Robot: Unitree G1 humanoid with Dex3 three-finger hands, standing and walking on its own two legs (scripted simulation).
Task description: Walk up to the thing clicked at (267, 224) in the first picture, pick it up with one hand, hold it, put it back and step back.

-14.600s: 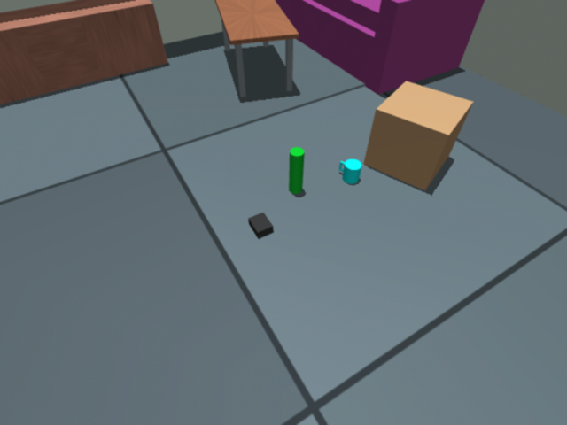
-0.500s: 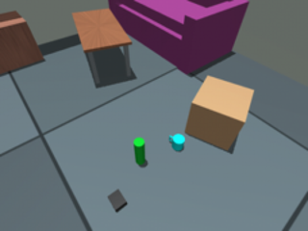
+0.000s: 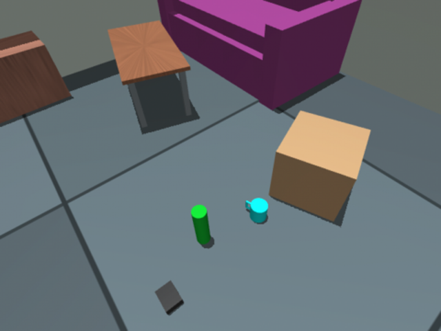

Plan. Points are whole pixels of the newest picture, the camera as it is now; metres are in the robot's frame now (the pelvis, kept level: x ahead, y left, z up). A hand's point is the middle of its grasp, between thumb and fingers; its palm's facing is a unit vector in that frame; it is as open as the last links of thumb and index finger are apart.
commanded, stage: walk up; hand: left
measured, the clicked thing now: (169, 297) +0.39 +0.27 -0.75
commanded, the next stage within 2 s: stand in 1.44 s
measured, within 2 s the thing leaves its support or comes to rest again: neither
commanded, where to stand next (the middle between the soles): +0.07 +0.03 m, yaw +3 degrees
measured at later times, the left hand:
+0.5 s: hand out of the picture +0.13 +0.30 -0.15, palm faces +0.02 -0.91 -0.42, open 7.3 cm
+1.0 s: hand out of the picture +0.06 +0.30 -0.16, palm faces +0.03 -0.93 -0.36, open 7.3 cm
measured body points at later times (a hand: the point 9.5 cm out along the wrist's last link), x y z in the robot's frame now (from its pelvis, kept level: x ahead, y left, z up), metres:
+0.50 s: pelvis +0.03 +0.03 -0.01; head +0.08 +0.03 +0.43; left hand +0.13 +0.35 -0.13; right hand +0.17 -0.27 -0.13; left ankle +0.06 +0.15 -0.74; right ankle +0.01 -0.10 -0.72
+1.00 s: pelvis +0.00 +0.03 -0.01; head +0.02 +0.04 +0.44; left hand +0.06 +0.35 -0.14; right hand +0.09 -0.27 -0.13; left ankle +0.00 +0.17 -0.74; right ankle +0.03 -0.11 -0.74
